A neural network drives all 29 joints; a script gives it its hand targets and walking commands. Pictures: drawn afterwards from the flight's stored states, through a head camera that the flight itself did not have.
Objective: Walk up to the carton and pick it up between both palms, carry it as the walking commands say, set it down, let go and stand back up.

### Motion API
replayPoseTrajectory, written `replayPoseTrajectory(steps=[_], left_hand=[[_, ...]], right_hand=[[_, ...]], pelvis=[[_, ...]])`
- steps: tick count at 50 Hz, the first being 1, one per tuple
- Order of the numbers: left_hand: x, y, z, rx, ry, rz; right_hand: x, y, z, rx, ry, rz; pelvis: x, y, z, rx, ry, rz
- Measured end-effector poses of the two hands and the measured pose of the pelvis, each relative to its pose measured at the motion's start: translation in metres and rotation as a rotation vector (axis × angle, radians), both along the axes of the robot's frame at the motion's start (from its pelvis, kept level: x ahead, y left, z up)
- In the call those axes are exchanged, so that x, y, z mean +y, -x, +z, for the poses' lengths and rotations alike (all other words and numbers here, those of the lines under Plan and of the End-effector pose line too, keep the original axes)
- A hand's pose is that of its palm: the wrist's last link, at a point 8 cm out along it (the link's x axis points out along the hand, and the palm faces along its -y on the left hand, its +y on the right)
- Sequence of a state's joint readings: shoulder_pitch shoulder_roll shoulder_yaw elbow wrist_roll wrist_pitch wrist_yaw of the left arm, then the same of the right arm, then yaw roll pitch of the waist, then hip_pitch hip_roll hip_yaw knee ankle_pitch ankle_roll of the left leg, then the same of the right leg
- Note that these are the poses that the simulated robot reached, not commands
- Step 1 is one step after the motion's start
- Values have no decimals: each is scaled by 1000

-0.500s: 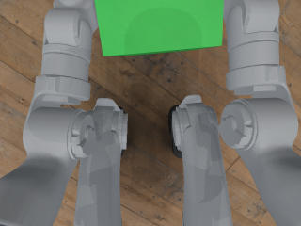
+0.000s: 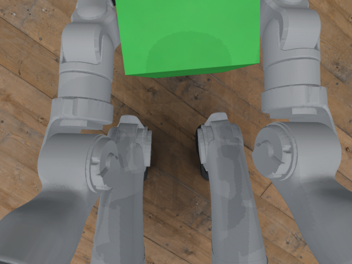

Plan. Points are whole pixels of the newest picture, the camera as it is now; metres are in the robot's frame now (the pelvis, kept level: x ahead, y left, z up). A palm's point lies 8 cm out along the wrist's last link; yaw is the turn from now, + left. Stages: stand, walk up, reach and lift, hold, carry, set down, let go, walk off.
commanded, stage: reach and lift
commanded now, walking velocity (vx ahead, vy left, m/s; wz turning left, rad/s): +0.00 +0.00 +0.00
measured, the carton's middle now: out of the picture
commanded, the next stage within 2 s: none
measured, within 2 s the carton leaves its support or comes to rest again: neither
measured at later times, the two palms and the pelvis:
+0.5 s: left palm out of the picture +0.52 +0.11 -0.04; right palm out of the picture +0.53 -0.15 -0.02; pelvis -0.01 +0.01 +0.05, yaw +0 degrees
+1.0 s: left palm out of the picture +0.49 +0.11 +0.03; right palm out of the picture +0.51 -0.15 +0.05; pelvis -0.01 +0.00 +0.10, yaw +0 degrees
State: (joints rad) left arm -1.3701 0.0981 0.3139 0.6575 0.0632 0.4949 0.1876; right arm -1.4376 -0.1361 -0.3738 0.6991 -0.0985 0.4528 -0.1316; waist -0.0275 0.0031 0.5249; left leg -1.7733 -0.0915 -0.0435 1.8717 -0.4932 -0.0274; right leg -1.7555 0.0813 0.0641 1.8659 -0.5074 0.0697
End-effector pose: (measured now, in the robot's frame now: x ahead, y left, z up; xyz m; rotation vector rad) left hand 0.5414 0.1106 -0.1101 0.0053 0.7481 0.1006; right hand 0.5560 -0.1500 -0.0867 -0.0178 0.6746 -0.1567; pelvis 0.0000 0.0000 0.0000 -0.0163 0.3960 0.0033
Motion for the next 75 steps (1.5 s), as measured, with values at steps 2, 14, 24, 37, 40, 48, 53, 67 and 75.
replayPoseTrajectory(steps=[2, 14, 24, 37, 40, 48, 53, 67, 75], left_hand=[[1, 1, 6, -7, 2, 5], [6, 12, 40, -13, 15, 18], [2, 23, 67, -12, 5, -2], [3, 34, 100, -5, 8, 6], [2, 38, 106, -8, 0, -4], [3, 49, 130, -3, 17, 9], [6, 53, 146, -14, -10, -1], [10, 65, 183, -2, -22, -21], [6, 71, 203, 5, -11, -13]], right_hand=[[1, 1, 6, -7, -16, -10], [7, 8, 43, -15, -14, -5], [2, 23, 70, -17, -6, -6], [3, 33, 101, -14, -15, -13], [3, 36, 110, -18, -8, -7], [5, 45, 136, -14, 3, 0], [7, 48, 150, -23, -10, 3], [10, 64, 184, -13, -15, -10], [6, 71, 204, -9, -23, -19]], pelvis=[[0, 1, 4, -6, 1, 0], [1, 5, 26, -43, 7, 5], [5, 5, 47, -78, 11, 4], [3, 9, 70, -120, -1, 1], [2, 10, 77, -127, -4, 1], [-1, 10, 94, -169, -7, 3], [0, 10, 105, -187, -6, 1], [6, 9, 135, -234, 6, 10], [6, 4, 153, -256, 3, 8]])
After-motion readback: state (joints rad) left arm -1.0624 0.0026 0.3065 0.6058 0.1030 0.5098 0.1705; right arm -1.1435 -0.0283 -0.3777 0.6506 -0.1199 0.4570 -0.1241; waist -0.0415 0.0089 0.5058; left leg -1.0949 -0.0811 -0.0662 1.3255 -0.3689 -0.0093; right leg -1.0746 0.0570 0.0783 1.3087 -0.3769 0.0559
